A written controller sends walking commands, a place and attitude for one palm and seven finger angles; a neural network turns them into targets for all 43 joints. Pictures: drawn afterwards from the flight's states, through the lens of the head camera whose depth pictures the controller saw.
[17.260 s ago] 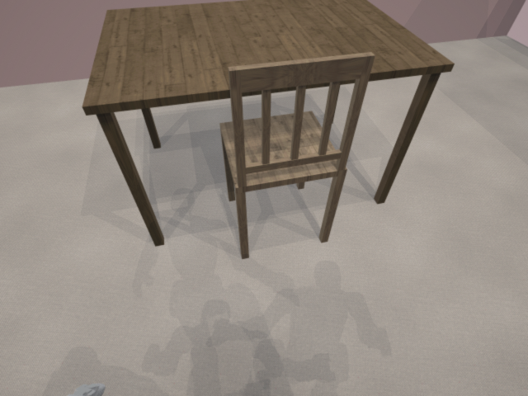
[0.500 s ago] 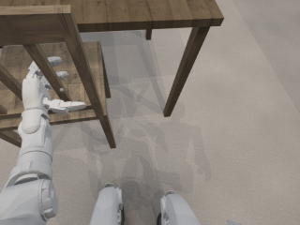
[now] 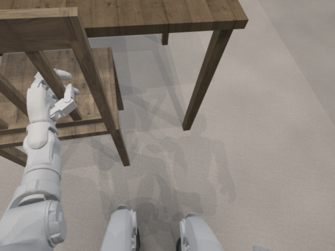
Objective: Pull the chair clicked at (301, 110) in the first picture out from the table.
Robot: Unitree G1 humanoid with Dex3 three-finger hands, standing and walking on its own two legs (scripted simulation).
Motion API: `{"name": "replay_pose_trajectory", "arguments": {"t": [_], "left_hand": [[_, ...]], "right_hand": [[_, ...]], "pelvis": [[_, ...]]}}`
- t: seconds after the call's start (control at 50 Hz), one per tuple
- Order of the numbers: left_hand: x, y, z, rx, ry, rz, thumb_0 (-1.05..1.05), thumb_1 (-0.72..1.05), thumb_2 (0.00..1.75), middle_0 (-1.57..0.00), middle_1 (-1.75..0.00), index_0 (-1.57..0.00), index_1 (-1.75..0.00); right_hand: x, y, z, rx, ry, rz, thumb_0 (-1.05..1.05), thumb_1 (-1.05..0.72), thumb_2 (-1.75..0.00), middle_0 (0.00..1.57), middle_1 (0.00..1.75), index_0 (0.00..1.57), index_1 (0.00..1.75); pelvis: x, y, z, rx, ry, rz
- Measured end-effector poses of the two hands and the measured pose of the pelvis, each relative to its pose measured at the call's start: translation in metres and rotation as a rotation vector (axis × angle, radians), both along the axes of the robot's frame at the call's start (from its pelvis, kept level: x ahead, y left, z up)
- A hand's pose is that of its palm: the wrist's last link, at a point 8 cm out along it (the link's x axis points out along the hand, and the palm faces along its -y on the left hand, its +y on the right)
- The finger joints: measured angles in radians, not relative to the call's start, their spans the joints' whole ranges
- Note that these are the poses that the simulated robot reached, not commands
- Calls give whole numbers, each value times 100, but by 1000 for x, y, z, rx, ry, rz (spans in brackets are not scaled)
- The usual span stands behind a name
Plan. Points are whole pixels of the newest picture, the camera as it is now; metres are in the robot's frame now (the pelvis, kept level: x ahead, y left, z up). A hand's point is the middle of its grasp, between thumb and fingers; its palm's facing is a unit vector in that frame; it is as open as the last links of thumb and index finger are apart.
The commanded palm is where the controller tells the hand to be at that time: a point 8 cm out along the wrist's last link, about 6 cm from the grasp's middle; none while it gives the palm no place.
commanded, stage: hook a spindle and tug to test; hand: left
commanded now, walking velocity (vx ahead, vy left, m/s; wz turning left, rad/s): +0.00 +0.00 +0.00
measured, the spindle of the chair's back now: (14, 96) +0.46 +0.34 +0.03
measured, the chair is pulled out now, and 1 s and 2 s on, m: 0.00 0.05 0.17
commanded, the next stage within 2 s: step backward, pulling the chair out in 0.50 s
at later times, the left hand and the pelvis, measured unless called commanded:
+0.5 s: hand (70, 111) +0.42 +0.21 +0.03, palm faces +0.16 -0.99 -0.01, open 5.3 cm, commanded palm +0.39 +0.25 +0.03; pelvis +0.02 +0.00 +0.01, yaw +0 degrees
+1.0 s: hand (71, 115) +0.40 +0.20 +0.05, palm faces +0.21 -0.97 -0.12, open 5.1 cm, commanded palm +0.37 +0.25 +0.05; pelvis +0.02 +0.01 +0.10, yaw +2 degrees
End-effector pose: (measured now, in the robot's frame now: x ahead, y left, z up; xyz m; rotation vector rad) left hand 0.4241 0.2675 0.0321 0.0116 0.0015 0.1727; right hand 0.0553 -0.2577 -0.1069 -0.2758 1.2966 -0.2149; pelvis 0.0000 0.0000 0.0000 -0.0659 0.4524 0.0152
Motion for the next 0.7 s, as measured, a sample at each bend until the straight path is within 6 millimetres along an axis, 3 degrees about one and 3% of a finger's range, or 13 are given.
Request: {"name": "replay_pose_trajectory", "arguments": {"t": [0.2, 0.62, 0.7], "left_hand": [[-6, -2, 0, 0, 6, 4, 1, 74, 80, -44, -145, -43, -145], [-35, -6, 0, 5, -1, -15, 1, 73, 82, -45, -145, -42, -145], [-35, -5, 14, 114, 172, 10, 0, 70, 80, -45, -142, -43, -145]], "right_hand": [[11, 2, 6, 13, -17, -10, 0, -91, -89, 20, 30, 21, 30], [65, 8, 11, 24, -136, 62, 0, -91, -89, 20, 30, 21, 30], [65, 16, 28, 36, -128, 3, 0, -91, -89, 20, 30, 21, 30]], "pelvis": [[9, 1, 6, 5, -1, -7], [19, 2, 10, 10, -13, 5], [18, 3, 32, 17, -108, 19]]}}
